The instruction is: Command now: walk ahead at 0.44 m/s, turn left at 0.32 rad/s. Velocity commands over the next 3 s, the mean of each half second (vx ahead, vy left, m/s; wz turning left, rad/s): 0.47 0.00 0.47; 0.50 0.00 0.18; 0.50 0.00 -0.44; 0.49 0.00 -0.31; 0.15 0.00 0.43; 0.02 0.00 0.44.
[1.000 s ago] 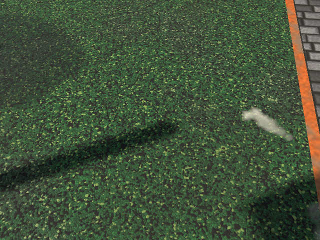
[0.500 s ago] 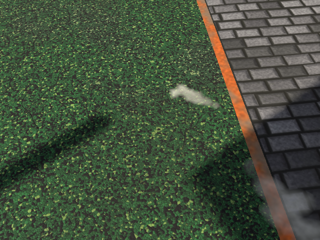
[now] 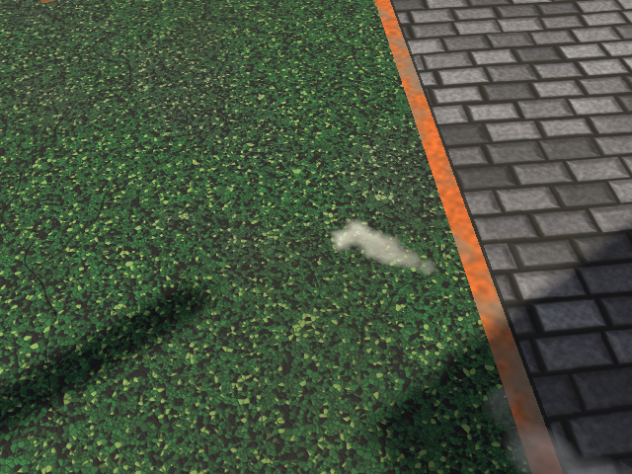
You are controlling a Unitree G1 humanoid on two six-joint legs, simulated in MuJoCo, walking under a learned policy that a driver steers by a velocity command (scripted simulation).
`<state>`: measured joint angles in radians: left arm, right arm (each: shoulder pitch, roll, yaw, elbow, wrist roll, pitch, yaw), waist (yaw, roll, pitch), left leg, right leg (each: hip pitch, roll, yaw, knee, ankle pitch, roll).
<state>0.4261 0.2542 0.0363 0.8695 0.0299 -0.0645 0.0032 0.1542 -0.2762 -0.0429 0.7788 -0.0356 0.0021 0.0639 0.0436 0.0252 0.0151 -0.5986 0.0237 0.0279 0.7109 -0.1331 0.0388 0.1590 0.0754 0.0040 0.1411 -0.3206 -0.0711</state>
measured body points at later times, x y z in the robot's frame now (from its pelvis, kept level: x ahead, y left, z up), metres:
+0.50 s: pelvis +0.29 +0.05 +0.01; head +0.32 +0.07 +0.46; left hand +0.42 +0.33 -0.09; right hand +0.34 -0.22 -0.11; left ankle +0.17 +0.10 -0.73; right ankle +0.50 -0.05 -0.68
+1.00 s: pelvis +0.56 +0.10 +0.01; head +0.59 +0.11 +0.46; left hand +0.42 +0.32 -0.12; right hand +0.83 -0.04 -0.10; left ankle +0.64 +0.28 -0.69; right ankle +0.53 +0.00 -0.73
